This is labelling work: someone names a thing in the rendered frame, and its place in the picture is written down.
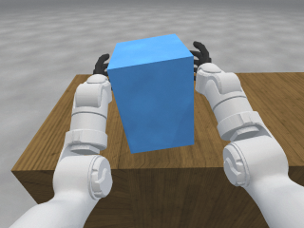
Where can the robot left hand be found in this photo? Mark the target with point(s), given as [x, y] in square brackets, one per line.
[100, 66]

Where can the right robot forearm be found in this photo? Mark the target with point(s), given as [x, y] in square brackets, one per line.
[236, 119]

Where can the robot right upper arm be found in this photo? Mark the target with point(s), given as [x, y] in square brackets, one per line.
[259, 165]

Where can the robot left upper arm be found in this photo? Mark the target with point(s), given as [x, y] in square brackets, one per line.
[79, 182]

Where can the pedestal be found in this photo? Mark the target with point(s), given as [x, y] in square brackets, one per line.
[177, 187]

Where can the carton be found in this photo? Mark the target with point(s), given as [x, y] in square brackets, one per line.
[152, 80]

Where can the left robot forearm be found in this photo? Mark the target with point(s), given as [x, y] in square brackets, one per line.
[86, 135]

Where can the robot right hand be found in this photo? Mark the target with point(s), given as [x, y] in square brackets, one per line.
[202, 54]

